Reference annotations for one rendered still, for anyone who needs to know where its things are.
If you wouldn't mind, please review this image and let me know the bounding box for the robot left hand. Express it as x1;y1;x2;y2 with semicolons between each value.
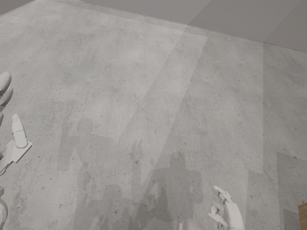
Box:
0;72;32;176

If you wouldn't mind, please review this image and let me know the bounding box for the robot right hand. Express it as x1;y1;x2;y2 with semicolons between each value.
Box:
208;185;245;230

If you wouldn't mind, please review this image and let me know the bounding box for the robot right thigh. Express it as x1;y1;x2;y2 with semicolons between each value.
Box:
178;219;207;230

